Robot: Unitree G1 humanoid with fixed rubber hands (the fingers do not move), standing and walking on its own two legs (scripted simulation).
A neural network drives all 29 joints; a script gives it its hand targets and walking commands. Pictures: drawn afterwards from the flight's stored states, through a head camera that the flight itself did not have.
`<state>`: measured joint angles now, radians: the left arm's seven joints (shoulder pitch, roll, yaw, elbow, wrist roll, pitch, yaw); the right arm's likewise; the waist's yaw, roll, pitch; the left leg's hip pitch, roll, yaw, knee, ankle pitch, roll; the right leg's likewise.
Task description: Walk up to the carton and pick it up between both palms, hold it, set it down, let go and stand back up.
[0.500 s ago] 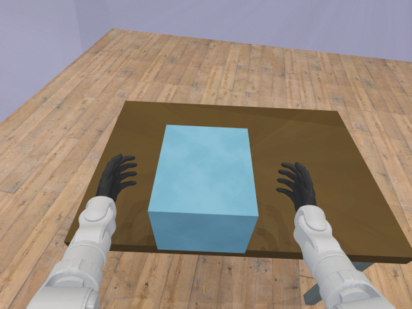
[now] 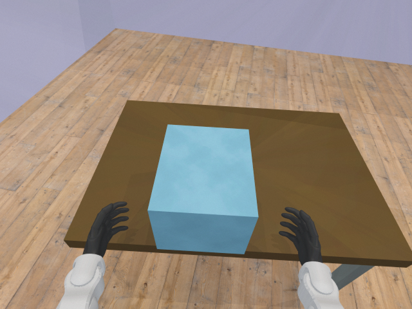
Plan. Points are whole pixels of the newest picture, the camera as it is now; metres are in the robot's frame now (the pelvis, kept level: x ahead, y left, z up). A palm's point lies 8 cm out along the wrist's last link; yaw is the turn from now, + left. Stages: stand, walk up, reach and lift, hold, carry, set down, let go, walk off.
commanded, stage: set down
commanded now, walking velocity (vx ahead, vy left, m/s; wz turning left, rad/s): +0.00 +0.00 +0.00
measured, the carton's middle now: (204, 187) +0.44 +0.02 -0.05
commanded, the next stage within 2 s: let go in 1.38 s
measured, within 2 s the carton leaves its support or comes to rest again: neither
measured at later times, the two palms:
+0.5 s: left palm (90, 282) +0.20 +0.24 -0.04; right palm (311, 289) +0.20 -0.19 -0.04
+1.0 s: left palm (94, 300) +0.18 +0.23 -0.07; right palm (320, 304) +0.18 -0.20 -0.06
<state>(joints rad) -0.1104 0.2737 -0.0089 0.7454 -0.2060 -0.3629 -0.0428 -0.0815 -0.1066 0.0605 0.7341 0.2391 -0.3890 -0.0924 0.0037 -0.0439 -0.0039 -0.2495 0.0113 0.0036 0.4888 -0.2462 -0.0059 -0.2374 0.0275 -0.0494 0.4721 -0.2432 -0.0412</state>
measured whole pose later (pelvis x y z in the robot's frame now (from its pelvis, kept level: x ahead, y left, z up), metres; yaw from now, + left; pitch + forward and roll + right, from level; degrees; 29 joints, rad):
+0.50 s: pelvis +0.01 +0.00 +0.00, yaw -1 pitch -4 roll +0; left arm 0.11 0.27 -0.04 0.69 -0.20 -0.39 -0.03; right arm 0.12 -0.09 0.05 0.75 0.16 -0.48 -0.06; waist 0.03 -0.05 0.05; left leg -0.15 0.01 0.02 0.48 -0.27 0.00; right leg -0.15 0.03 -0.03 0.48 -0.26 -0.04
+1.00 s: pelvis +0.02 +0.00 +0.01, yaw -2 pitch -6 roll +0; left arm 0.20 0.23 -0.01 0.61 -0.07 -0.13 -0.01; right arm 0.18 -0.12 0.01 0.75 0.06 -0.33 -0.02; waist 0.04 -0.04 0.06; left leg -0.05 0.02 0.03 0.38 -0.24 -0.01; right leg -0.05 0.04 -0.01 0.38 -0.23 -0.04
